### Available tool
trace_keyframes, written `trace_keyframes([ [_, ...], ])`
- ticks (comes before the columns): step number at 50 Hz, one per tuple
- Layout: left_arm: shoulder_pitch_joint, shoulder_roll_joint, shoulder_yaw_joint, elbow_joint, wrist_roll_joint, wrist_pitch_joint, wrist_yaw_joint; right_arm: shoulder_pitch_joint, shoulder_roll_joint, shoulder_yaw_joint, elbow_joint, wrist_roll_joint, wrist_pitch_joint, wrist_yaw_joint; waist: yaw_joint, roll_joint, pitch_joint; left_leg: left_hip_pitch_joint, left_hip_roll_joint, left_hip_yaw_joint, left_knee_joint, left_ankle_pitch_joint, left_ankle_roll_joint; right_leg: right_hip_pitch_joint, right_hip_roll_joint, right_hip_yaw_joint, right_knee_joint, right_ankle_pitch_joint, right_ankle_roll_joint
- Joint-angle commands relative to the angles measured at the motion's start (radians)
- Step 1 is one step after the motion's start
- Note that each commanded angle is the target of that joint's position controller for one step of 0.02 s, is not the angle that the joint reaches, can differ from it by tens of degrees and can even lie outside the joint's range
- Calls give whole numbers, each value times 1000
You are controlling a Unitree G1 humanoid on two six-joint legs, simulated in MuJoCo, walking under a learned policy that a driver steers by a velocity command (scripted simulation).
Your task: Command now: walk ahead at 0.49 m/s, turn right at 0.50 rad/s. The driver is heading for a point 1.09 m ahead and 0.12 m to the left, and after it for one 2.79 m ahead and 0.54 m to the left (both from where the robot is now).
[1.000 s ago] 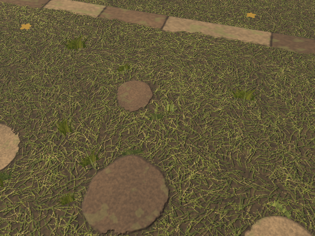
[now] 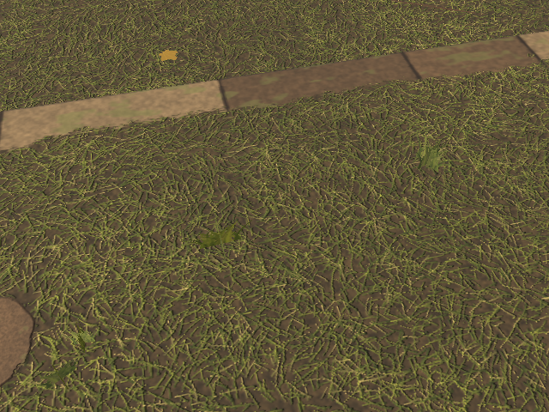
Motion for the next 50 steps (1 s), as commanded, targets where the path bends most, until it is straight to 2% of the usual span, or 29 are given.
trace_keyframes([
  [1,37,22,9,-75,-1,2,-5,43,-83,-22,-15,0,-17,7,1,97,-45,150,279,-266,-256,48,177,-165,-110,33,-14,56,2],
  [4,-35,12,0,-113,13,4,-3,76,-121,-35,19,7,-24,12,0,68,-12,154,294,-203,-294,131,211,-237,-117,41,-147,124,10],
  [7,-124,14,-11,-142,20,-12,-18,84,-145,-38,32,16,-11,8,-16,67,-3,181,267,-117,-295,191,193,-237,-121,-5,-346,281,13],
  [10,-240,8,-22,-172,17,-25,-36,132,-167,-37,50,28,5,6,-61,79,16,178,245,-61,-274,172,165,-166,-94,-80,-512,362,17],
  [13,-313,30,-19,-213,7,-27,-48,190,-189,-39,81,39,23,7,-76,102,33,262,292,-80,-242,146,148,-160,-76,-93,-599,293,-2],
  [15,-302,55,-11,-224,9,-30,-53,189,-201,-40,91,44,37,4,-48,120,24,311,317,-83,-184,220,129,-109,-50,-113,-649,223,-32],
  [16,-232,75,2,-208,14,-32,-53,169,-207,-39,90,45,44,2,4,123,-15,307,302,-57,-96,359,109,6,-18,-140,-693,230,-52],
  [17,-86,119,29,-160,19,-31,-47,172,-189,-31,91,41,49,-1,72,106,-102,268,254,-11,83,493,83,210,20,-163,-716,243,-77],
  [18,104,197,60,-119,24,-26,-33,167,-148,-12,69,21,46,-5,148,28,-232,86,200,36,372,346,38,500,-107,-10,-697,263,-132],
  [19,167,306,78,-110,37,-22,-27,270,-15,29,41,11,25,2,89,-243,-342,-323,23,20,758,-286,-24,817,-374,486,-810,116,-287],
  [20,188,215,56,-112,32,-28,-29,248,-97,11,63,38,3,7,123,-171,-399,-429,28,-164,918,-434,-10,817,-412,648,-909,68,-303],
  [21,124,164,38,-114,34,-35,-31,172,-150,-8,36,67,-4,10,109,-126,-252,-499,76,-175,946,-361,8,709,-382,476,-906,136,-253],
  [22,47,127,27,-122,30,-38,-33,122,-144,-8,26,62,-1,5,76,-66,-182,-469,125,-156,897,-268,10,578,-335,328,-919,223,-218],
  [23,-14,93,19,-123,32,-42,-38,99,-133,-12,26,45,8,0,44,-42,-127,-429,155,-155,837,-204,5,467,-293,231,-952,274,-193],
  [24,-51,62,12,-123,36,-51,-40,120,-126,-18,34,41,26,-2,10,-58,-105,-368,179,-168,799,-154,4,395,-262,155,-991,299,-173],
  [26,-62,60,17,-101,40,-70,-41,153,-83,-16,45,44,57,-1,-18,-50,-81,-313,176,-173,775,-99,-6,323,-248,72,-1049,358,-174],
  [29,-37,78,27,-64,50,-79,-26,106,-66,-20,26,42,74,-5,-20,-22,-26,-392,161,-208,696,6,-18,326,-243,-39,-1085,437,-164],
  [32,-22,88,30,-40,49,-74,-10,38,-57,-22,2,34,72,3,-5,-22,3,-434,143,-206,543,148,-23,359,-230,-127,-1100,435,-140],
  [35,-4,110,35,-21,43,-68,1,-61,-39,-13,-33,27,69,21,31,-13,38,-421,137,-139,391,244,-15,382,-229,-199,-1113,426,-118],
  [40,72,130,43,26,28,-37,8,-200,-22,-2,-117,29,66,52,81,-3,84,-483,126,-55,267,157,21,549,-278,-257,-1046,519,-105],
  [41,71,136,45,29,25,-29,9,-211,-23,-2,-133,31,65,59,77,-8,82,-474,116,-33,253,111,33,572,-285,-269,-1017,579,-99],
  [43,44,165,50,22,20,-16,16,-185,-43,-13,-152,34,68,68,40,-42,38,-364,62,32,241,15,68,587,-284,-300,-912,885,-78],
  [44,32,182,54,17,18,-9,21,-135,-64,-25,-150,36,71,68,5,-68,-6,-277,23,62,250,-38,88,589,-282,-309,-825,1061,-67],
  [45,16,196,57,13,17,-1,24,-29,-102,-46,-131,40,73,65,-57,-81,-68,-137,-18,78,237,-65,116,566,-270,-319,-675,1169,-54],
  [46,-5,198,54,6,11,1,27,132,-162,-80,-94,39,74,52,-146,-57,-151,112,-51,58,152,3,156,461,-228,-336,-454,1098,-20],
  [47,14,149,36,-20,34,-13,26,256,-259,-110,-69,33,85,25,-173,97,-237,417,124,-222,132,39,220,176,-167,-328,-125,600,25],
  [48,88,19,-5,-73,39,-52,7,200,-329,-113,-103,30,74,24,-53,296,-362,713,372,-846,-22,-81,444,-234,69,-154,231,-224,84],
  [49,-34,115,12,-95,2,-97,-12,242,-242,-90,-102,21,70,26,-135,166,-398,721,372,-875,-120,-128,411,-343,26,34,270,-194,54],
  [50,-101,128,14,-120,-23,-110,-17,205,-184,-76,-99,20,61,25,-120,128,-257,608,336,-703,-113,-75,358,-386,-21,22,213,-114,28],
])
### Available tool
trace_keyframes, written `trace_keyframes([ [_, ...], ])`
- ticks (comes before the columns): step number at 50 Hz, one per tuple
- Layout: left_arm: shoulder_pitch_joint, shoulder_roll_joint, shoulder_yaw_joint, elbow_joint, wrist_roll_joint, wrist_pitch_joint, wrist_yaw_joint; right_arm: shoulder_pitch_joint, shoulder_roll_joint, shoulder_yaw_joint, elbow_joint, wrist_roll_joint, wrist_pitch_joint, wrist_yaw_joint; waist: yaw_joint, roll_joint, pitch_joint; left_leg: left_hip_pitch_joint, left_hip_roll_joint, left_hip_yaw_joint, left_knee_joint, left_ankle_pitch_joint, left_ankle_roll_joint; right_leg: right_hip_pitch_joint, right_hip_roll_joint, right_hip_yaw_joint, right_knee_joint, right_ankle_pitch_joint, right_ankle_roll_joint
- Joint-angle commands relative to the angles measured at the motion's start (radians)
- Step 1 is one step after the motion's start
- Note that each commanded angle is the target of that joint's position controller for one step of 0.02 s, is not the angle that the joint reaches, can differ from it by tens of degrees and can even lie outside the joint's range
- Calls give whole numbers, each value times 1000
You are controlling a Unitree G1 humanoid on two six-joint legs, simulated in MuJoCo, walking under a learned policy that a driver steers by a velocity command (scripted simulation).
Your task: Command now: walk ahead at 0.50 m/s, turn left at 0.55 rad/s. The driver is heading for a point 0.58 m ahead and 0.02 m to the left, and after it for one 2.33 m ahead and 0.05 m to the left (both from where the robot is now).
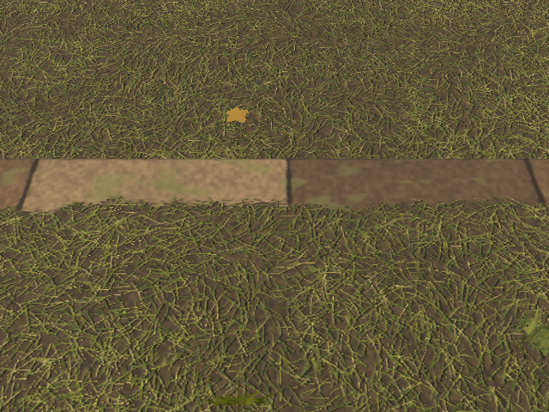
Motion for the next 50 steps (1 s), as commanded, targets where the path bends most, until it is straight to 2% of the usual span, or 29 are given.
trace_keyframes([
  [1,-98,122,15,-155,-15,-78,-9,190,-138,-42,-23,1,-18,-11,-72,-16,-188,608,312,-560,-349,96,222,-580,-33,155,181,81,-36],
  [2,-97,135,25,-145,14,-68,0,127,-99,-31,-40,1,-21,-14,-35,-20,-148,481,270,-468,-360,186,193,-508,-64,147,92,117,-28],
  [3,-74,136,31,-144,23,-53,-1,100,-89,-25,-57,-8,-20,-18,-6,-4,-126,394,245,-428,-385,234,188,-446,-78,149,54,144,-18],
  [6,-81,99,25,-166,37,-23,1,118,-130,-36,-60,-6,-26,-32,13,6,-101,271,213,-358,-417,364,193,-405,-70,116,-78,205,27],
  [8,-160,80,16,-195,40,-18,3,147,-154,-42,-54,-2,-24,-45,-9,23,-77,231,179,-311,-417,369,168,-410,-49,98,-224,318,49],
  [11,-276,53,2,-222,33,-24,-7,192,-157,-43,-45,7,-11,-56,-60,66,-73,210,129,-279,-385,268,113,-342,7,88,-471,510,49],
  [15,-348,85,8,-247,15,-39,-29,254,-148,-39,-24,10,-2,-60,-95,96,-78,301,180,-365,-323,160,93,-308,35,106,-609,547,29],
  [17,-338,107,16,-249,17,-50,-39,265,-141,-36,-15,5,-1,-62,-85,110,-77,369,218,-416,-277,160,80,-292,32,111,-643,488,-3],
  [19,-250,125,29,-230,20,-59,-38,241,-139,-35,-19,0,2,-62,-29,134,-93,392,210,-424,-198,281,55,-179,49,80,-694,434,-48],
  [20,-149,156,44,-209,30,-63,-33,230,-110,-24,-28,-4,0,-58,20,118,-163,367,156,-386,-67,368,27,-16,23,96,-699,447,-87],
  [21,12,210,57,-194,41,-63,-26,230,-70,-5,-50,-21,-2,-57,85,13,-306,238,92,-308,212,210,-11,241,-138,269,-677,454,-157],
  [22,114,286,81,-137,41,-52,-36,404,-9,12,-47,13,-15,-56,23,-343,-408,-138,-54,-211,544,-308,-86,561,-340,737,-766,249,-340],
  [23,119,186,59,-140,10,-48,-42,376,-100,1,-26,23,-20,-57,57,-238,-342,-284,0,-267,663,-365,-88,543,-348,851,-841,-9,-324],
  [24,64,131,42,-149,7,-42,-37,242,-150,-12,-47,20,-20,-55,79,-130,-198,-326,39,-252,687,-272,-85,418,-306,697,-856,-12,-276],
  [25,3,120,32,-160,19,-32,-36,169,-137,-7,-67,4,-21,-56,56,-50,-130,-298,81,-205,654,-197,-85,290,-262,578,-871,94,-250],
  [26,-30,102,25,-158,24,-28,-37,132,-123,-8,-80,-12,-25,-53,35,-37,-75,-280,113,-186,590,-148,-88,194,-225,502,-895,205,-249],
  [27,-44,89,17,-157,31,-29,-36,141,-108,-9,-81,-13,-25,-49,7,-66,-71,-225,143,-177,541,-115,-90,135,-192,440,-915,282,-237],
  [29,-38,85,15,-143,23,-33,-37,169,-73,-3,-72,-8,-20,-45,-10,-102,-82,-177,154,-143,469,-102,-101,93,-160,361,-945,385,-243],
  [32,-11,134,27,-118,14,-31,-30,95,-43,12,-98,-15,-19,-46,2,-84,-65,-198,169,-114,307,-24,-124,77,-165,284,-983,493,-260],
  [35,16,155,30,-97,6,-19,-24,5,-25,21,-111,-13,-26,-39,33,-80,-54,-159,158,-92,115,138,-129,77,-139,205,-994,506,-233],
  [38,66,167,30,-68,-1,-9,-24,-79,-30,22,-129,-4,-32,-29,67,-83,-37,-105,130,-70,-12,225,-131,90,-139,172,-978,495,-217],
  [41,100,177,31,-44,-6,4,-23,-141,-44,17,-156,4,-38,-15,76,-90,-15,-103,116,-68,-79,186,-106,159,-180,193,-945,494,-205],
  [43,94,193,37,-35,-8,15,-18,-130,-63,11,-162,3,-44,-8,51,-99,-19,-61,104,-62,-120,125,-78,202,-203,200,-902,554,-189],
  [45,69,194,34,-35,-9,23,-13,31,-111,-17,-115,-7,-45,-14,-44,-85,-112,190,58,-18,-180,122,-35,183,-153,142,-715,805,-152],
  [46,60,160,19,-48,4,22,-10,200,-166,-40,-76,-15,-43,-25,-118,-49,-231,449,133,-93,-151,148,11,60,-105,97,-494,757,-116],
  [47,127,66,-13,-83,23,5,-11,328,-273,-62,-63,-36,-36,-34,-120,172,-380,824,391,-477,-158,122,139,-304,27,28,-106,355,-46],
  [48,155,70,-18,-72,5,-14,-17,360,-231,-52,-47,-20,-31,-29,-123,285,-457,893,480,-781,-302,-50,221,-502,85,141,86,-108,-36],
  [49,83,158,7,-81,-21,-21,-22,304,-169,-32,-49,-13,-31,-29,-126,174,-298,770,450,-668,-328,-131,174,-592,26,178,159,-60,-45],
  [50,13,161,9,-97,-26,-20,-24,240,-133,-19,-56,-13,-32,-29,-104,118,-200,632,407,-521,-349,-111,133,-586,-19,156,133,33,-52],
])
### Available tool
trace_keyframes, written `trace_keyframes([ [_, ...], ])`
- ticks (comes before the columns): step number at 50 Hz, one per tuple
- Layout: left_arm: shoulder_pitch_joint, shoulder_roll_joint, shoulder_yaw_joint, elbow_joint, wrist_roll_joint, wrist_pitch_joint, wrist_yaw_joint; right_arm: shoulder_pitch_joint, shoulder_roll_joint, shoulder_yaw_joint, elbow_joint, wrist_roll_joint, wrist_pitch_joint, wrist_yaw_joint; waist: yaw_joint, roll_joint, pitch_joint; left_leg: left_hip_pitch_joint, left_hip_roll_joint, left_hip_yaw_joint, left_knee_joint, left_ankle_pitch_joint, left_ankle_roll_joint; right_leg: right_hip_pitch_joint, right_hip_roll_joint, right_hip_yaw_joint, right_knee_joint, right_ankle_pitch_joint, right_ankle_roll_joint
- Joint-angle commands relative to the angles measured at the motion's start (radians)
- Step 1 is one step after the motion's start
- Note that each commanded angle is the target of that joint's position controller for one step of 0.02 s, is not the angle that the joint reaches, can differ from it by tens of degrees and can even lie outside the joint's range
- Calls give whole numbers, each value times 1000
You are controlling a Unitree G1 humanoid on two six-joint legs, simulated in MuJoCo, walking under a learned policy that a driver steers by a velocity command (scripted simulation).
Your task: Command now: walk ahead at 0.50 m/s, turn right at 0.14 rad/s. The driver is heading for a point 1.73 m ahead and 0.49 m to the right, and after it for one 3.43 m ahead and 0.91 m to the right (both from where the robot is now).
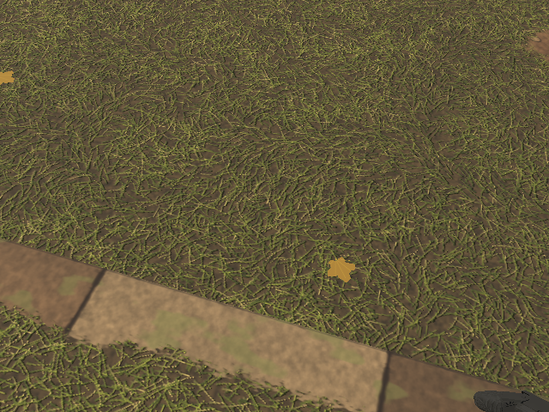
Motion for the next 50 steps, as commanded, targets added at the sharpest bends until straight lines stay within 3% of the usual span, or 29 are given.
trace_keyframes([
  [1,-86,118,25,-108,-6,-27,-1,190,-119,-39,10,-2,-1,-4,-108,91,-83,447,309,-405,-304,-81,180,-489,-95,40,207,97,-12],
  [2,-79,111,31,-103,4,-13,2,147,-94,-32,10,-8,-10,0,-75,107,-48,358,275,-330,-341,-21,160,-436,-121,50,158,151,-7],
  [3,-52,91,29,-93,3,2,3,125,-92,-33,16,-11,-18,2,-51,126,-35,297,258,-275,-375,20,153,-384,-129,54,143,189,1],
  [6,-56,58,29,-95,1,26,8,131,-110,-44,50,-20,-40,-3,-34,93,-11,254,251,-148,-419,179,156,-397,-121,76,104,288,22],
  [9,-119,48,31,-117,6,23,4,156,-124,-49,82,-21,-39,-16,-47,72,5,299,241,-49,-423,281,139,-452,-107,91,-30,439,29],
  [13,-250,18,17,-160,11,17,-20,186,-150,-52,110,-12,-30,-30,-98,58,42,336,230,54,-438,282,105,-419,-94,10,-250,589,14],
  [18,-381,9,9,-246,7,16,-53,263,-178,-62,158,5,8,-38,-140,52,81,533,291,98,-360,402,92,-495,-77,-59,-370,466,-28],
  [21,-333,44,28,-270,7,21,-66,237,-217,-71,151,11,32,-52,-84,108,11,572,294,145,-190,842,59,-341,4,-150,-382,310,-80],
  [22,-248,75,45,-256,6,25,-64,228,-230,-74,147,11,40,-58,-33,125,-43,560,285,158,-61,978,48,-224,44,-172,-385,269,-105],
  [23,-96,126,74,-222,4,25,-54,208,-233,-73,141,15,45,-63,54,109,-121,478,253,180,141,961,20,2,80,-166,-459,327,-143],
  [24,61,211,108,-190,7,35,-31,216,-206,-59,121,3,34,-66,119,8,-218,230,207,179,442,646,-22,321,-35,39,-492,356,-205],
  [25,31,304,117,-197,1,28,-25,323,-47,-9,72,-28,1,-40,-13,-238,-308,-241,-14,74,789,-373,-83,669,-294,607,-561,247,-401],
  [26,78,216,94,-213,7,20,-24,210,-131,-21,62,7,-42,-22,74,-120,-403,-350,-12,-135,876,-407,-64,714,-329,758,-680,178,-413],
  [27,40,171,80,-207,15,12,-23,110,-168,-32,26,41,-61,-15,80,-79,-255,-414,36,-138,843,-311,-42,610,-295,598,-699,257,-358],
  [28,-27,147,73,-216,9,9,-22,96,-154,-26,22,29,-69,-19,28,6,-166,-377,78,-131,747,-227,-35,453,-250,477,-703,350,-321],
  [29,-95,116,63,-232,11,11,-21,95,-159,-33,32,3,-66,-26,-13,29,-105,-315,105,-122,663,-191,-46,313,-212,390,-719,450,-299],
  [30,-131,97,55,-250,23,10,-16,118,-165,-40,33,-6,-54,-26,-49,6,-87,-245,123,-128,627,-163,-57,220,-187,346,-745,513,-295],
  [33,-143,118,60,-252,19,5,-5,133,-131,-36,28,-18,-20,-28,-81,-6,-55,-186,120,-97,500,-116,-106,69,-152,269,-786,606,-299],
  [35,-120,145,68,-241,16,7,8,59,-105,-24,4,-21,-14,-31,-62,-18,-28,-177,101,-79,356,-2,-130,9,-115,214,-791,603,-276],
  [38,-77,152,71,-224,7,18,19,-60,-80,-11,-20,-15,-20,-22,-8,-52,-22,-94,48,-69,110,210,-133,-25,-63,177,-763,490,-220],
  [41,-20,143,66,-194,4,20,19,-111,-101,-15,-31,2,-31,-6,23,-73,-29,-60,34,-83,9,278,-117,42,-105,225,-731,399,-202],
  [43,0,132,62,-179,5,21,19,-115,-126,-24,-37,2,-39,2,20,-82,-24,-61,38,-97,-34,228,-87,117,-144,277,-682,379,-189],
  [45,-13,137,64,-174,11,25,18,-72,-144,-34,-32,1,-46,3,-12,-108,-19,-14,34,-82,-61,144,-50,157,-165,307,-630,430,-171],
  [46,-23,125,60,-177,13,27,17,-3,-158,-45,-13,-3,-49,-1,-50,-109,-42,79,17,-58,-94,127,-24,160,-137,295,-565,522,-153],
  [47,-28,88,46,-185,19,26,14,108,-192,-59,6,-15,-54,-6,-103,-81,-130,257,73,-103,-80,142,21,123,-83,248,-400,569,-121],
  [48,56,37,27,-200,18,18,15,243,-272,-80,21,-31,-55,-10,-115,95,-285,607,267,-385,-70,95,144,-131,28,147,-78,376,-55],
  [49,135,23,17,-194,2,8,17,336,-279,-89,71,-12,-41,4,-111,345,-350,763,394,-774,-222,-183,245,-383,103,101,174,-109,-9],
  [50,61,108,34,-191,-9,6,15,318,-200,-66,66,12,-37,6,-137,222,-234,700,385,-785,-266,-385,214,-497,51,152,276,-82,-13],
])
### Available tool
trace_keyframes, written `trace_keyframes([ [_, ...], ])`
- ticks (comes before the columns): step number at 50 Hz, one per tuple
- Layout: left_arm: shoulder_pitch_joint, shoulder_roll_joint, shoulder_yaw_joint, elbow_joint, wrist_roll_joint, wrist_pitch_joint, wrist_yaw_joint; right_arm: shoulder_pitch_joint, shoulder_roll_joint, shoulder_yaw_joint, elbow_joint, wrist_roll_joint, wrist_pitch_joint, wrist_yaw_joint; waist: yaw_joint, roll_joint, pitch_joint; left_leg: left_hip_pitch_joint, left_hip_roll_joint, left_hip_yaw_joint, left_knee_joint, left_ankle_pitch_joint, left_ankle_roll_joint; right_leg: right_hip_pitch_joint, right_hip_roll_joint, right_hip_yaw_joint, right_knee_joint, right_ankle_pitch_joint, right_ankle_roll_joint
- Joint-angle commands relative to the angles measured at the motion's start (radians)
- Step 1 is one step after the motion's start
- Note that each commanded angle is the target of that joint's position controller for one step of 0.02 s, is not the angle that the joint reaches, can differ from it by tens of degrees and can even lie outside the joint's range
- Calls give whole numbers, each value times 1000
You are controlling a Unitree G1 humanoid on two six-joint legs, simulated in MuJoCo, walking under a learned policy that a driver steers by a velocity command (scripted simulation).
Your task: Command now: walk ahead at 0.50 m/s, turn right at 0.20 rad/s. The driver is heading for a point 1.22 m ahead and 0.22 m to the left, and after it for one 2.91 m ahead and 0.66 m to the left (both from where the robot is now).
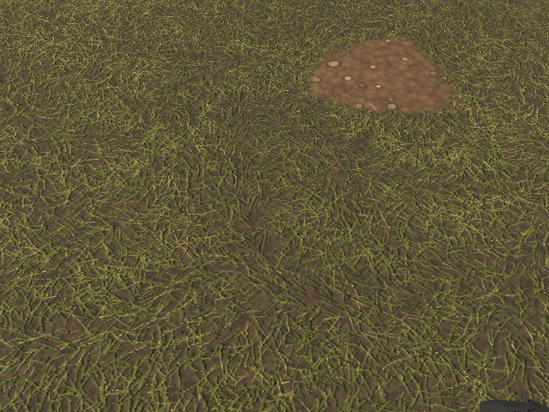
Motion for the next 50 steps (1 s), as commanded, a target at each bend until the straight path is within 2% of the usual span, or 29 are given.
trace_keyframes([
  [1,-37,134,17,-98,-11,-27,-1,251,-151,-52,9,18,10,-4,-134,136,-103,601,372,-620,-282,-374,205,-592,-74,-12,415,51,5],
  [2,-98,125,15,-115,5,-30,-1,200,-135,-43,2,7,17,-5,-116,87,-38,481,332,-515,-301,-264,194,-571,-110,-49,369,120,3],
  [3,-116,110,17,-120,15,-32,-4,170,-113,-34,2,-1,19,-5,-91,84,-2,401,293,-442,-325,-167,188,-537,-144,-59,309,171,4],
  [4,-99,93,16,-116,14,-31,-6,156,-100,-28,3,-6,17,-6,-68,112,-3,354,264,-390,-345,-97,181,-486,-164,-67,269,202,6],
  [5,-82,76,13,-110,11,-28,-8,156,-94,-26,8,-2,15,-7,-59,131,-11,335,247,-351,-361,-45,185,-460,-171,-79,238,215,11],
  [8,-128,45,2,-124,18,-25,-6,182,-130,-35,34,11,11,-13,-62,114,1,322,245,-264,-398,100,208,-483,-184,-109,107,277,35],
  [12,-248,16,-12,-146,17,-35,-15,225,-160,-40,65,20,24,-21,-101,98,15,338,218,-159,-412,180,181,-454,-175,-136,-139,481,48],
  [15,-336,14,-14,-164,8,-42,-28,278,-170,-39,95,27,34,-23,-136,97,34,355,218,-125,-398,181,168,-404,-148,-159,-262,564,49],
  [18,-402,23,-12,-191,1,-49,-43,316,-178,-40,122,30,49,-25,-146,101,57,428,258,-142,-366,196,158,-407,-132,-161,-329,529,27],
  [20,-399,40,-7,-198,2,-54,-52,314,-193,-46,132,32,60,-30,-125,111,54,478,282,-149,-324,265,142,-376,-121,-164,-367,462,0],
  [21,-361,56,1,-189,4,-56,-52,302,-203,-49,133,33,65,-32,-96,118,32,490,280,-140,-276,371,131,-310,-104,-178,-386,435,-16],
  [22,-269,81,16,-163,10,-56,-48,283,-208,-49,131,35,69,-35,-38,114,-23,478,252,-105,-171,527,112,-169,-77,-205,-422,444,-40],
  [23,-118,130,39,-120,16,-55,-39,279,-185,-40,125,29,70,-38,29,92,-128,400,203,-63,10,561,84,65,-93,-192,-414,473,-76],
  [24,73,211,59,-89,27,-48,-26,278,-124,-14,92,-4,65,-40,91,-50,-291,182,134,-14,344,237,44,374,-308,52,-375,527,-148],
  [25,81,248,62,-76,27,-44,-33,405,-30,13,88,14,44,-32,20,-303,-389,-180,-21,-57,627,-420,0,620,-488,488,-496,303,-289],
  [26,67,149,40,-83,18,-42,-32,332,-143,-13,101,38,32,-26,63,-166,-305,-289,34,-149,722,-421,7,555,-463,478,-550,171,-251],
  [27,6,119,27,-84,15,-44,-28,241,-174,-25,74,54,26,-22,54,-114,-167,-324,73,-131,716,-322,14,422,-432,324,-573,214,-211],
  [28,-57,100,19,-86,21,-46,-30,201,-159,-24,71,47,27,-26,21,-41,-102,-283,114,-111,674,-237,7,292,-390,221,-604,302,-189],
  [29,-102,74,13,-84,26,-51,-33,188,-148,-28,70,34,35,-27,-7,-38,-51,-253,138,-110,625,-182,-3,197,-355,142,-641,365,-179],
  [31,-137,57,12,-70,34,-68,-34,235,-111,-27,86,37,61,-28,-52,-73,-34,-164,162,-117,594,-121,-18,92,-326,42,-705,432,-172],
  [33,-141,68,18,-46,35,-81,-31,225,-88,-27,82,37,79,-31,-66,-54,-3,-181,163,-125,567,-74,-33,51,-326,-41,-740,514,-175],
  [36,-119,87,26,-13,41,-82,-19,160,-79,-29,58,30,83,-30,-54,-30,24,-252,155,-145,451,64,-46,78,-319,-141,-757,601,-166],
  [40,-104,111,29,14,34,-74,-6,43,-56,-18,22,26,74,-7,-13,-18,57,-216,139,-71,221,243,-33,102,-295,-264,-772,615,-128],
  [43,-45,132,36,49,23,-57,1,-56,-41,-10,-28,26,73,10,27,-3,90,-253,132,-32,123,232,-11,204,-330,-300,-750,642,-122],
  [45,-23,143,41,66,14,-39,3,-96,-46,-10,-61,27,74,23,34,-8,97,-279,122,-5,86,162,10,286,-355,-316,-708,707,-113],
  [46,-25,150,43,70,10,-30,5,-102,-51,-13,-75,28,75,29,26,-16,93,-268,110,15,73,115,24,315,-364,-328,-674,784,-104],
  [48,-47,180,51,64,6,-15,14,-61,-79,-28,-87,28,80,36,-16,-55,39,-156,50,77,71,10,61,343,-364,-359,-551,1107,-80],
  [49,-57,193,55,60,5,-6,20,12,-105,-43,-77,28,83,36,-61,-73,-10,-54,10,104,74,-37,84,338,-357,-372,-435,1254,-67],
  [50,-76,197,54,55,2,1,25,151,-149,-70,-46,30,85,29,-142,-61,-82,142,-30,111,19,-4,118,276,-329,-394,-248,1276,-42],
])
